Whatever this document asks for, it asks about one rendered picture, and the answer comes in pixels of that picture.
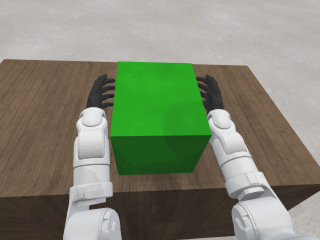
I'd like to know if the robot right hand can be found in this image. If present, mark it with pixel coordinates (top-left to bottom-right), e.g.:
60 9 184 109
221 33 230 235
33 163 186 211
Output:
196 74 224 115

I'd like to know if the robot left upper arm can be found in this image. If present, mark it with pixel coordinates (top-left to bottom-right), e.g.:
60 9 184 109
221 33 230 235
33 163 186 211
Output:
64 207 122 240

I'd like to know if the pedestal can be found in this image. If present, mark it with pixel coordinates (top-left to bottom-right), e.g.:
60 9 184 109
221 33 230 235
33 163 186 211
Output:
0 59 320 240

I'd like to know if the carton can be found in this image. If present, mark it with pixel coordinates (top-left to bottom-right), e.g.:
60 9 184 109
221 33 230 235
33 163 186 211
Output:
110 61 212 175

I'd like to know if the robot left hand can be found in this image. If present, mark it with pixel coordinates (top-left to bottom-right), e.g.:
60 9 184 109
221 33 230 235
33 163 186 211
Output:
86 74 116 110

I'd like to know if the robot right upper arm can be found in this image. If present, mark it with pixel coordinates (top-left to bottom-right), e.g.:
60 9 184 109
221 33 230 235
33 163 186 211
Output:
231 196 320 240

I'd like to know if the robot right forearm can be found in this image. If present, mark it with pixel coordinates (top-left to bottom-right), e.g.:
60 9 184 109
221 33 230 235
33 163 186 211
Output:
207 109 295 232

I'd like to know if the robot left forearm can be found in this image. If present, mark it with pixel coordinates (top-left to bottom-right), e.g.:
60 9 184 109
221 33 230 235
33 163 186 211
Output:
63 107 113 240

